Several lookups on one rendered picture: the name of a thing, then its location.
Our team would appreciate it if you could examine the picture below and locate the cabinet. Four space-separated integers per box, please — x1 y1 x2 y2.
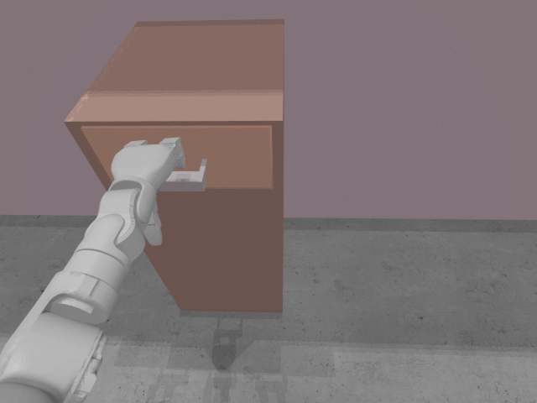
64 19 284 313

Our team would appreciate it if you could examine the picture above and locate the handle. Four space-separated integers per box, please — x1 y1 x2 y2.
159 159 208 191

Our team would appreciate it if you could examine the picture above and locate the left robot upper arm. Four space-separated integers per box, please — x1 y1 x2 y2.
0 310 108 403

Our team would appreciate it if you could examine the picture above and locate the left robot hand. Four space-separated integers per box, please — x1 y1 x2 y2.
111 137 185 246

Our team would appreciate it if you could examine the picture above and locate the left robot forearm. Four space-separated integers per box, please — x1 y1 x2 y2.
0 175 157 377

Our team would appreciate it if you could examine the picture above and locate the drawer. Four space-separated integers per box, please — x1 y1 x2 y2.
81 125 273 187

